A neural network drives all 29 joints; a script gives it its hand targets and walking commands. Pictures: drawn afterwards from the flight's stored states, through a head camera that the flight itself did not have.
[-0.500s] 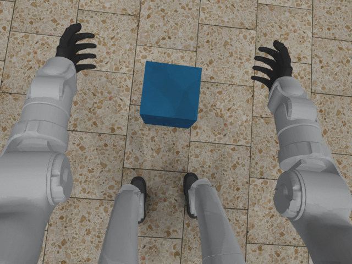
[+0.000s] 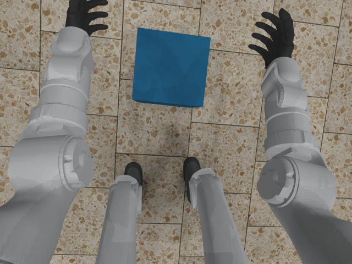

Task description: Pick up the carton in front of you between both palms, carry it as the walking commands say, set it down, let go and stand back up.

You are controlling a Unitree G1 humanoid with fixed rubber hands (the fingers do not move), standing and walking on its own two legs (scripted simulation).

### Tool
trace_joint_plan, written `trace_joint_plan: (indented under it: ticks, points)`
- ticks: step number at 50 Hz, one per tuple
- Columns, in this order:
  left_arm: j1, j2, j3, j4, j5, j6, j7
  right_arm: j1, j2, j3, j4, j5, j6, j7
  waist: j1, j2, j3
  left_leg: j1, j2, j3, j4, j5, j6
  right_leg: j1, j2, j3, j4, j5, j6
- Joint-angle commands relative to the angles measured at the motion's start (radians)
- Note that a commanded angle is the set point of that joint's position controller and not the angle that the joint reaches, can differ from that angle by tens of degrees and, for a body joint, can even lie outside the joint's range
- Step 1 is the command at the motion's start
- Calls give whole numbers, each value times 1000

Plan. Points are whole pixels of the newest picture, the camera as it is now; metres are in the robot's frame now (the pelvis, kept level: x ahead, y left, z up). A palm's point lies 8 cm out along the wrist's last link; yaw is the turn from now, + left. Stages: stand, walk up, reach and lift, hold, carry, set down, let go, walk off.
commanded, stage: reach and lift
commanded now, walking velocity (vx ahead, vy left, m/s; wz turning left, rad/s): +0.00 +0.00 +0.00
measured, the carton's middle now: (168, 75) +0.51 -0.04 -0.49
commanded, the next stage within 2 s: none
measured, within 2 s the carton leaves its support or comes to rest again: leaves its support in 1.54 s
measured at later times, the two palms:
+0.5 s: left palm (106, 62) +0.53 +0.15 -0.37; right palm (233, 78) +0.48 -0.22 -0.37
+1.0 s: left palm (112, 67) +0.53 +0.14 -0.42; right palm (223, 77) +0.49 -0.21 -0.42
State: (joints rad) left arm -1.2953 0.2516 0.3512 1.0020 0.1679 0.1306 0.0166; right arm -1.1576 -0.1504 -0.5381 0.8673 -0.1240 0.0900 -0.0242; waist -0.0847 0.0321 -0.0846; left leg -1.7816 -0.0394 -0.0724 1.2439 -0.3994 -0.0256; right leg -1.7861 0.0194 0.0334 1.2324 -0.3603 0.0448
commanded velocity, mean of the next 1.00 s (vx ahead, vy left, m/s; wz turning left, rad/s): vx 0.00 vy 0.00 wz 0.00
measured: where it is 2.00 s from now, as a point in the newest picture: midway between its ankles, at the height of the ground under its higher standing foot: (163, 192)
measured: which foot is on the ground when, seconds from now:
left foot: down 0.00-1.00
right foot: down 0.00-1.00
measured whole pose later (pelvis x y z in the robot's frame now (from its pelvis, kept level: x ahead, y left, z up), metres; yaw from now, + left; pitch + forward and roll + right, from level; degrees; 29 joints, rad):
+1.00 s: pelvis -0.06 +0.00 -0.25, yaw -1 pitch +37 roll -1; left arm -1.64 0.42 0.01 1.21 -0.20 0.09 0.09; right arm -1.57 -0.34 -0.19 1.18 0.18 0.07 -0.11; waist -0.06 0.00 0.42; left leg -2.25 -0.06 -0.05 2.23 -0.63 -0.04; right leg -2.25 0.02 0.02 2.20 -0.59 0.05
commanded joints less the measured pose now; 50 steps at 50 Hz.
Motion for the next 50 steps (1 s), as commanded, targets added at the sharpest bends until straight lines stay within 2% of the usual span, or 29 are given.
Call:
trace_joint_plan:
  ticks: [1,4,8,12,14,20,24,27,28,31,35,39,42,50]
  points:
    - [-180,72,-18,-73,-14,-33,25,-134,-105,7,-57,11,-34,-7,-24,58,-907,426,-36,60,138,536,-20,363,46,-84,126,533,33]
    - [-220,116,-73,-85,-72,-41,52,-173,-149,55,-53,66,-40,-21,-21,58,-973,354,-37,67,253,503,-24,351,47,-82,246,538,35]
    - [-319,185,-183,-115,-180,-37,80,-259,-231,151,-65,171,-35,-51,-33,77,-1125,369,-35,77,403,493,-26,339,41,-94,395,532,38]
    - [-418,228,-255,-119,-268,-15,89,-345,-281,231,-60,258,-12,-73,-38,99,-1173,422,-32,85,521,442,-21,260,38,-114,497,432,38]
    - [-481,261,-277,-133,-303,4,92,-414,-317,251,-69,285,8,-83,-38,97,-1204,394,-27,98,551,338,-20,284,30,-122,538,356,31]
    - [-622,306,-299,13,-339,37,78,-597,-334,294,43,306,50,-95,-30,59,-965,237,-5,109,621,59,-10,182,-1,-127,620,94,23]
    - [-661,314,-298,117,-335,19,61,-652,-331,295,148,279,36,-89,-26,35,-806,134,6,99,671,-18,-10,154,-7,-113,678,34,22]
    - [-688,329,-296,160,-333,-3,52,-687,-335,292,193,265,18,-85,-19,21,-735,89,12,91,714,-11,-12,161,-7,-100,724,51,22]
    - [-704,337,-297,155,-332,-11,51,-709,-342,282,181,261,10,-85,-28,26,-716,92,13,85,724,-9,-11,130,-6,-99,733,54,23]
    - [-741,341,-315,128,-333,-32,54,-743,-364,281,178,276,-12,-85,-26,65,-720,98,12,86,769,70,-18,150,-2,-83,772,131,14]
    - [-733,327,-344,94,-373,-53,61,-739,-368,319,197,298,-34,-91,-24,58,-774,126,6,90,814,185,-23,225,6,-82,826,264,9]
    - [-679,301,-360,69,-398,-62,75,-704,-349,356,197,325,-41,-92,-18,48,-850,166,-5,98,837,264,-24,267,11,-89,852,336,6]
    - [-640,283,-363,82,-401,-57,78,-658,-334,352,217,325,-39,-95,-27,48,-839,164,-11,99,837,255,-24,246,13,-94,848,322,8]
    - [-627,266,-320,115,-354,-51,80,-673,-314,331,211,303,-38,-89,-5,34,-720,91,-11,95,813,149,-20,156,15,-94,830,202,7]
